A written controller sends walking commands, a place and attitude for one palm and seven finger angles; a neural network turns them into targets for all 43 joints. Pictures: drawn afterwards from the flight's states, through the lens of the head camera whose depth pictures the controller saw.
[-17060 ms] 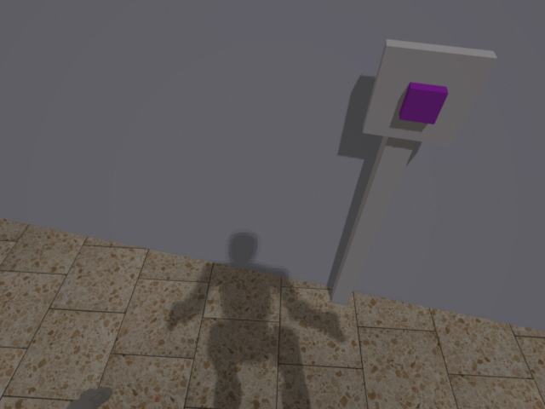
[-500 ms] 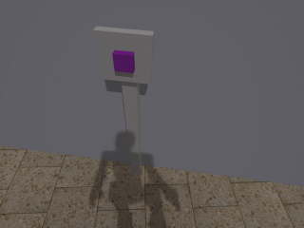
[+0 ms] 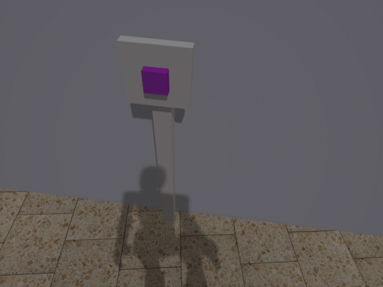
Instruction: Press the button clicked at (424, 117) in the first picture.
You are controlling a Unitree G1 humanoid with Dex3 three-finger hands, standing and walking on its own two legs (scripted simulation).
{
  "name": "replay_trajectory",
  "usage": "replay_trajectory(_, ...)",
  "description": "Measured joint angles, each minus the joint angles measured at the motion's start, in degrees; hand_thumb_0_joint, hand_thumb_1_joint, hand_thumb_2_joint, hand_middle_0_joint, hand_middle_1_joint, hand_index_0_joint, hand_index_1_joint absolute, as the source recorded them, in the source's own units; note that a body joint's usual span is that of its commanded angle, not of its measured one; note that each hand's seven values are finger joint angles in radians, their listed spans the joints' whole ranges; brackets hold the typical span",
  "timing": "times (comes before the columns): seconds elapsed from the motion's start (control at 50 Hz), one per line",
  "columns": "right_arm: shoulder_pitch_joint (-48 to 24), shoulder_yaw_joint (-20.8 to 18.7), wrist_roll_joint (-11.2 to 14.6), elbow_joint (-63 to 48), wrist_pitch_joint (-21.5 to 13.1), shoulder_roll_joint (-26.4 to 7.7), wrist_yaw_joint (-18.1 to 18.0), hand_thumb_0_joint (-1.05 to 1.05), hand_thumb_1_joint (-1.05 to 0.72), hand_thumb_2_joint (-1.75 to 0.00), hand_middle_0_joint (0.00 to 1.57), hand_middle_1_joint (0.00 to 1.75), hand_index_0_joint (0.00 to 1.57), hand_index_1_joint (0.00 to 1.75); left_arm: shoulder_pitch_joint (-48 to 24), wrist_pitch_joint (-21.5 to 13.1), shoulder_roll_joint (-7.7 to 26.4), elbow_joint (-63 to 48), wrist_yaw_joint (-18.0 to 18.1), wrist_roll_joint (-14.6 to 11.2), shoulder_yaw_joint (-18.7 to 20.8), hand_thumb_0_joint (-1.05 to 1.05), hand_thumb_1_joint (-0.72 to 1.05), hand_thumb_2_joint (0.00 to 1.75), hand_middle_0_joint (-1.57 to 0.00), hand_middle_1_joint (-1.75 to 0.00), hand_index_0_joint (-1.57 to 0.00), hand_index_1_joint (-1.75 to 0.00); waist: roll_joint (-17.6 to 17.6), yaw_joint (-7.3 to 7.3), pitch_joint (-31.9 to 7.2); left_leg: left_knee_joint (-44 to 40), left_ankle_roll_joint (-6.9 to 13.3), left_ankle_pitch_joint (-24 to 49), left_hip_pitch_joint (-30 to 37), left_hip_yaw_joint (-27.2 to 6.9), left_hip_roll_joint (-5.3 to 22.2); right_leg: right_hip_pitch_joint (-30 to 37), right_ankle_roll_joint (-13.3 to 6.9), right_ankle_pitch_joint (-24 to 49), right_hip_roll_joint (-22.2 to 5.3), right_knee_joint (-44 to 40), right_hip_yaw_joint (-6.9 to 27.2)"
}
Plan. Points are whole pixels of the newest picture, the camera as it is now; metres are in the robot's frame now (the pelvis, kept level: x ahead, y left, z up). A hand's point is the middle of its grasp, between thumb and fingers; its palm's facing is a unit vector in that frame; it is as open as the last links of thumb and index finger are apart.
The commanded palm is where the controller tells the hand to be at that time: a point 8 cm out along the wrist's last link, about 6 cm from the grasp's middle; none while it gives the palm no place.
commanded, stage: look again from close up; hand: left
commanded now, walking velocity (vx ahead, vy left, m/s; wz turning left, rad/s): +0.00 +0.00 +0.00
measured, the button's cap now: (156, 80) +0.56 +0.14 +0.15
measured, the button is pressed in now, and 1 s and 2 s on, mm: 0 0 0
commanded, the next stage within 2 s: shuffle to correct the standing spot in 0.08 s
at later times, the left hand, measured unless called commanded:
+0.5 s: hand out of the picture +0.02 +0.15 -0.18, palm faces -0.04 -0.99 -0.15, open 7.4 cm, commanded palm none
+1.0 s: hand out of the picture +0.11 +0.14 -0.20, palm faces +0.08 -0.98 -0.18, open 7.3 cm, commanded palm none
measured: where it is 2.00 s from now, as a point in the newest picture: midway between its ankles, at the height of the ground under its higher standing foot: outside the picture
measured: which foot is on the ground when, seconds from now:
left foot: down 0.00-0.66, up 0.68-0.98, down 1.00-1.00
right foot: down 0.00-0.32, up 0.34-0.64, down 0.66-1.00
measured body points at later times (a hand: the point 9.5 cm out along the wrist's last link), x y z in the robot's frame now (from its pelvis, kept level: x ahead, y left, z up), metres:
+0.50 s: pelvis +0.04 -0.01 +0.00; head +0.04 -0.01 +0.45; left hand +0.02 +0.21 -0.17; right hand -0.02 -0.24 -0.16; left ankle -0.01 +0.06 -0.74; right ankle +0.03 -0.13 -0.72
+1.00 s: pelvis +0.06 -0.04 -0.02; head +0.08 -0.01 +0.43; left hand +0.11 +0.19 -0.18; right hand +0.13 -0.29 -0.15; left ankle +0.08 +0.06 -0.75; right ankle +0.12 -0.19 -0.74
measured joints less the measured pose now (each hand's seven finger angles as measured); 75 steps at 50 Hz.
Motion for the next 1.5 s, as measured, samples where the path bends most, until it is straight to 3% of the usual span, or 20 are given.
replay_trajectory(0.26, 1.1, -0.1, -0.1, 0.5, 0.0, 0.6, -0.3, 0.00, -0.91, -0.90, 0.20, 0.30, 0.20, 0.29, 0.9, 0.2, -0.4, 0.1, 0.2, 0.0, 0.3, 0.00, 0.91, 0.90, -0.20, -0.30, -0.20, -0.30, -0.1, -0.07, -0.4, -0.3, 0.3, -0.4, 0.6, 0.5, -0.3, 0.2, 0.4, -0.5, -0.2, 0.4, 0.6)
replay_trajectory(0.36, 3.4, -0.7, -0.4, 0.5, 0.5, 1.5, -0.2, 0.00, -0.91, -0.90, 0.20, 0.30, 0.20, 0.29, 3.3, 1.3, -1.1, 0.3, -0.5, 0.7, 0.7, 0.00, 0.91, 0.90, -0.20, -0.30, -0.20, -0.30, -0.8, -0.08, -1.6, 0.4, 0.5, -2.0, 1.0, 1.5, -0.8, -1.7, -0.1, -5.1, -1.2, 5.6, 0.8)
replay_trajectory(0.42, 5.1, -1.2, -0.5, 0.3, 0.3, 1.8, -0.5, 0.00, -0.91, -0.90, 0.20, 0.30, 0.20, 0.29, 4.6, 2.0, -1.8, 0.4, -1.1, 1.0, 1.1, 0.00, 0.91, 0.90, -0.20, -0.30, -0.20, -0.30, -0.7, -0.32, -1.7, 0.4, 0.5, -2.9, 1.6, 2.4, -0.6, -4.9, -0.2, -9.8, -1.7, 13.1, 0.6)
replay_trajectory(0.5, 7.7, -1.7, -0.8, 0.5, -0.5, 2.1, -1.1, 0.00, -0.91, -0.90, 0.20, 0.30, 0.20, 0.29, 4.4, 2.5, -2.6, 0.0, -1.8, 1.1, 2.0, 0.00, 0.91, 0.90, -0.20, -0.30, -0.20, -0.30, 0.2, -1.56, -0.5, -0.5, -0.4, -3.4, 3.1, 2.1, 0.5, -9.7, 0.1, -11.9, -2.6, 20.9, 0.1)
replay_trajectory(0.58, 9.9, -1.9, -1.0, 1.5, -0.6, 2.4, -1.2, 0.00, -0.91, -0.90, 0.20, 0.30, 0.20, 0.29, 2.6, 2.3, -2.6, -1.2, -1.8, 1.0, 2.7, 0.01, 0.92, 0.90, -0.20, -0.30, -0.20, -0.30, 1.0, -2.23, 1.0, -0.4, -2.2, -4.7, 4.6, 1.4, 2.6, -11.8, 0.5, -9.1, -3.9, 17.6, -0.6)
replay_trajectory(0.66, 11.7, -1.6, -0.3, 2.5, -0.1, 3.1, -1.2, 0.00, -0.91, -0.90, 0.20, 0.30, 0.20, 0.29, 1.7, 0.1, -1.3, -2.2, -1.1, 0.4, 3.1, 0.02, 0.93, 0.90, -0.20, -0.30, -0.20, -0.30, 0.2, -1.94, 1.8, 6.4, -4.8, -10.1, 4.0, 1.0, 4.3, -8.9, 0.2, 3.8, -4.5, 7.9, -0.6)
replay_trajectory(0.74, 10.6, -2.4, 0.4, 2.5, 1.2, 2.3, -1.3, 0.00, -0.91, -0.90, 0.20, 0.30, 0.20, 0.29, -0.9, -0.6, -1.9, -2.1, -0.1, 0.0, 2.7, 0.01, 0.94, 0.90, -0.20, -0.30, -0.20, -0.30, 2.8, -2.62, 1.9, 13.1, -5.1, -13.7, -0.1, -1.1, 6.7, -7.9, 0.6, -2.1, -2.9, 9.9, -4.2)
replay_trajectory(0.82, 6.2, -3.1, 0.5, 0.2, 2.5, 2.1, -1.4, 0.00, -0.91, -0.90, 0.20, 0.30, 0.20, 0.29, -4.2, -0.7, -2.0, -4.0, 1.1, 0.4, 3.3, 0.01, 0.94, 0.90, -0.20, -0.30, -0.20, -0.30, 1.9, -1.11, 3.6, 24.6, -5.6, -18.2, -8.1, -0.8, 5.5, -7.7, 0.2, -1.4, -3.7, 8.8, -5.3)
replay_trajectory(0.88, 2.3, -3.9, 0.3, -2.5, 3.2, 1.3, -0.9, 0.00, -0.91, -0.90, 0.20, 0.30, 0.20, 0.29, -5.4, 0.1, -1.9, -5.3, 1.3, 0.7, 3.8, 0.00, 0.94, 0.90, -0.20, -0.30, -0.20, -0.30, 1.0, 0.07, 4.4, 29.4, -5.8, -17.3, -12.9, -1.2, 4.6, -7.9, 0.5, -0.1, -4.5, 7.7, -5.3)
replay_trajectory(0.94, -0.8, -4.3, 0.1, -5.4, 3.0, 0.8, -0.2, 0.00, -0.91, -0.90, 0.19, 0.30, 0.19, 0.29, -5.0, 1.1, -1.4, -5.7, 1.1, 1.0, 4.1, 0.00, 0.93, 0.90, -0.20, -0.30, -0.20, -0.30, 0.1, 0.59, 3.9, 26.5, -5.9, -13.4, -14.0, -1.0, 4.8, -8.6, 1.4, 0.7, -5.1, 7.6, -4.7)
replay_trajectory(0.98, -1.7, -4.3, 0.1, -7.0, 2.0, 0.8, 0.1, 0.00, -0.91, -0.90, 0.19, 0.30, 0.19, 0.29, -4.0, 1.9, -0.8, -5.7, 0.8, 1.1, 4.3, 0.00, 0.92, 0.90, -0.20, -0.30, -0.20, -0.30, -0.6, 0.68, 2.8, 18.9, -5.8, -8.2, -11.4, -0.6, 5.1, -9.6, 2.2, 0.4, -5.3, 9.1, -4.0)
replay_trajectory(1.0, -1.7, -4.2, 0.0, -7.7, 1.3, 0.8, 0.2, 0.00, -0.91, -0.90, 0.19, 0.30, 0.19, 0.29, -3.3, 2.4, -0.6, -5.7, 0.7, 0.9, 4.4, 0.00, 0.92, 0.90, -0.20, -0.30, -0.20, -0.30, -0.6, 0.58, 2.1, 14.8, -5.3, -5.6, -10.0, -0.7, 5.3, -10.4, 2.4, -0.4, -5.2, 10.8, -3.8)
replay_trajectory(1.04, -1.7, -3.9, -0.4, -8.2, 0.7, 1.6, 0.1, 0.00, -0.91, -0.90, 0.19, 0.30, 0.19, 0.29, -2.7, 3.5, -0.1, -5.1, 0.5, 0.5, 4.6, 0.00, 0.91, 0.90, -0.20, -0.30, -0.20, -0.30, -1.6, 0.34, 1.2, 15.1, -3.0, -4.5, -9.9, 0.0, 4.5, -12.1, 2.2, -8.0, -4.7, 15.9, -1.1)
replay_trajectory(1.08, -0.9, -3.3, -0.8, -8.2, 0.7, 2.5, 0.1, -0.01, -0.91, -0.90, 0.19, 0.30, 0.19, 0.29, -1.8, 3.9, 0.2, -4.6, 0.1, 0.6, 4.7, 0.00, 0.91, 0.90, -0.20, -0.30, -0.20, -0.30, -2.0, 0.33, 0.1, 12.8, -1.7, -4.0, -8.7, 0.3, 3.9, -13.6, 1.7, -10.5, -3.5, 21.7, 1.4)
replay_trajectory(1.18, 1.0, -2.6, -0.7, -6.6, 0.4, 3.1, -1.0, -0.01, -0.94, -0.90, 0.20, 0.30, 0.20, 0.29, 1.4, 2.8, 0.1, -3.5, -1.0, 0.8, 4.6, 0.00, 0.91, 0.90, -0.20, -0.30, -0.20, -0.30, -2.2, 0.99, -2.2, 3.4, -1.0, 0.5, -5.0, 1.1, 2.7, -14.3, 2.5, -5.7, -2.1, 30.4, 3.4)
replay_trajectory(1.26, 2.2, -2.6, -0.6, -5.8, 0.0, 3.4, -1.5, 0.00, -0.94, -0.90, 0.20, 0.30, 0.20, 0.29, 3.9, 3.1, -0.4, -2.1, -1.1, 0.9, 4.4, 0.00, 0.91, 0.90, -0.20, -0.30, -0.20, -0.30, -2.2, 0.61, -2.3, -0.4, -0.8, 2.2, -3.8, 2.2, 2.3, -12.2, 3.3, -6.0, -2.1, 28.2, 3.3)
replay_trajectory(1.38, 3.6, -2.7, -0.8, -3.8, 0.3, 3.5, -1.7, 0.00, -0.93, -0.90, 0.20, 0.30, 0.20, 0.29, 4.0, 3.8, -1.5, -0.9, -1.3, 0.6, 3.8, 0.00, 0.91, 0.90, -0.20, -0.30, -0.20, -0.30, -0.8, -1.16, -0.3, 0.1, -1.5, 2.2, -4.4, 2.5, 3.6, -7.4, 2.9, -11.0, -2.3, 17.1, 1.4)
replay_trajectory(1.46, 5.1, -2.7, -0.4, -1.7, 0.8, 3.7, -1.4, 0.00, -0.92, -0.90, 0.20, 0.30, 0.20, 0.29, 3.1, 2.4, -2.0, -1.3, -1.0, 0.3, 3.3, 0.00, 0.91, 0.90, -0.20, -0.30, -0.20, -0.30, -0.7, -1.43, 0.3, 3.7, -2.9, 0.6, -6.0, 2.8, 3.8, -2.4, 1.9, -2.9, -2.7, 4.5, 1.3)
replay_trajectory(1.5, 5.3, -2.7, 0.0, -0.2, 1.3, 3.4, -1.2, 0.00, -0.92, -0.90, 0.20, 0.30, 0.20, 0.29, 2.3, 1.5, -2.8, -0.6, -0.5, 0.2, 2.9, 0.00, 0.91, 0.90, -0.20, -0.30, -0.20, -0.30, 0.6, -1.41, 0.5, 5.2, -3.8, -0.2, -6.1, 2.5, 5.0, -1.6, 1.1, -3.4, -1.6, 3.9, 1.1)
